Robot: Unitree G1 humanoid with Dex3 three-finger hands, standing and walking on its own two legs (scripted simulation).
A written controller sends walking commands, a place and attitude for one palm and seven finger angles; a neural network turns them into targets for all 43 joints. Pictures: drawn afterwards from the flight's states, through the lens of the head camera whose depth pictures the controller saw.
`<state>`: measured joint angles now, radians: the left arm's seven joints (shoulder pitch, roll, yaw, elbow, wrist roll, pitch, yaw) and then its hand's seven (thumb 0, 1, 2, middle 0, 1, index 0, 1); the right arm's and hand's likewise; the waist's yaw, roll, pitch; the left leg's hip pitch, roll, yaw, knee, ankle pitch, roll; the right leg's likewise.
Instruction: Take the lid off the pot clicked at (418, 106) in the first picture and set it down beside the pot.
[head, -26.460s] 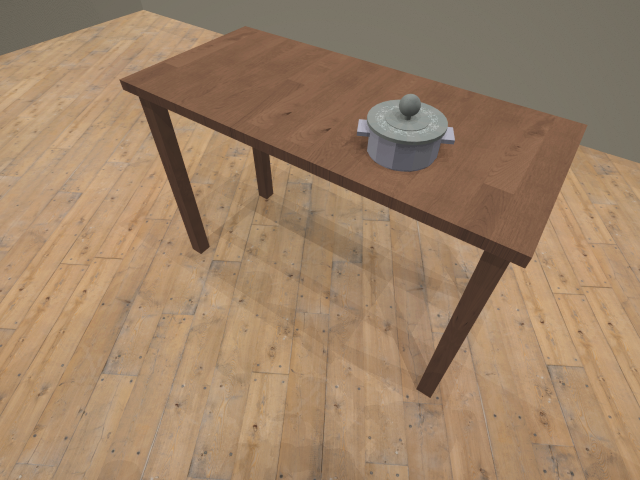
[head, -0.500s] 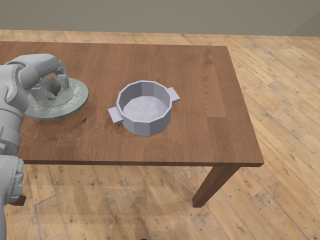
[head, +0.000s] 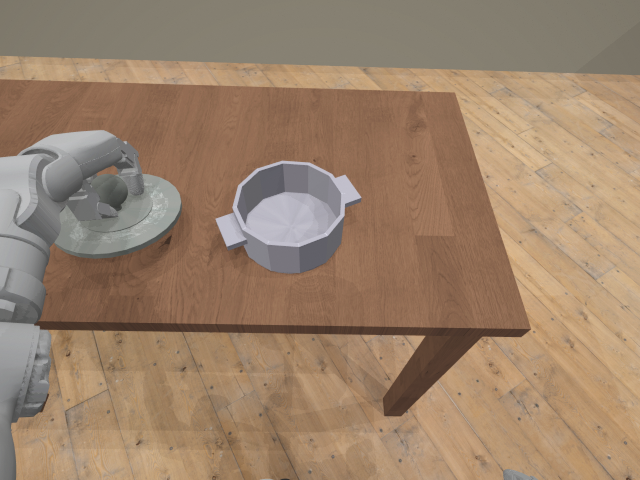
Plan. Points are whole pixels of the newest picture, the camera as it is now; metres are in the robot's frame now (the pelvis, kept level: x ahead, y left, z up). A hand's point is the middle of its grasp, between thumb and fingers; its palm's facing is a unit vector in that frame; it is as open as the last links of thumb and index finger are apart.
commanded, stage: lower the lid onto the table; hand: left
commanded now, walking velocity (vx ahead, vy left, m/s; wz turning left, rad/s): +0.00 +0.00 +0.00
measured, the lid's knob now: (109, 190) +0.46 +0.28 +0.07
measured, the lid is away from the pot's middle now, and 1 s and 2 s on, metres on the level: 0.24 0.24 0.24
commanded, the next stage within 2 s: open the fingers wide in 0.58 s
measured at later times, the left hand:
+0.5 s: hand (106, 211) +0.44 +0.28 +0.06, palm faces -0.47 -0.08 -0.88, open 7.1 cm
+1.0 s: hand (106, 222) +0.43 +0.29 +0.05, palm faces -0.42 -0.06 -0.90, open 7.0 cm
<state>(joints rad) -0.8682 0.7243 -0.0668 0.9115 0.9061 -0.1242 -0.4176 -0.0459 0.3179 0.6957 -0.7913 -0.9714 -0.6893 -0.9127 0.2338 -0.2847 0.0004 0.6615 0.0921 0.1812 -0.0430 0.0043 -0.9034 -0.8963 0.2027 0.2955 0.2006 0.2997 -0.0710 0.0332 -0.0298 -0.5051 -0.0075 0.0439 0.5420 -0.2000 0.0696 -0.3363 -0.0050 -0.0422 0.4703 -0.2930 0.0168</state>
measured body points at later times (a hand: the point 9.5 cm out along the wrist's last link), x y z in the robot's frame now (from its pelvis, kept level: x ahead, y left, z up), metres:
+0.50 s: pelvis +0.00 +0.00 -0.01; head +0.07 +0.01 +0.44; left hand +0.46 +0.29 +0.11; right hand +0.04 -0.29 -0.12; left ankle +0.04 +0.08 -0.73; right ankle -0.04 -0.14 -0.73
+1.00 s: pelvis +0.00 +0.00 -0.01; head +0.07 +0.01 +0.43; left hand +0.45 +0.29 +0.10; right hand +0.05 -0.28 -0.13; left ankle +0.04 +0.08 -0.73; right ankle -0.04 -0.14 -0.73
